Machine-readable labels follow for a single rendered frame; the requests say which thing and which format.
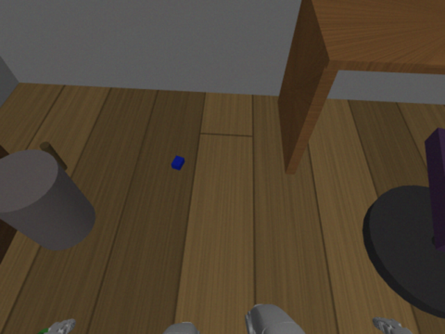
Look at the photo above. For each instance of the left robot hand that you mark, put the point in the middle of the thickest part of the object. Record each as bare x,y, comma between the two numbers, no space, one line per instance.
63,327

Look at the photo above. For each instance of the desk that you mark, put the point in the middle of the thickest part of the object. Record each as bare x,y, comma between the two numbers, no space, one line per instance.
406,36

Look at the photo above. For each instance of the office chair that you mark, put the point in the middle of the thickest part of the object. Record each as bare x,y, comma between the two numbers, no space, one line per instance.
404,235

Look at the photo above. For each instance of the right robot hand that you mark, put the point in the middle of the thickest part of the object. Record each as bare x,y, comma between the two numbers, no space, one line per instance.
389,326

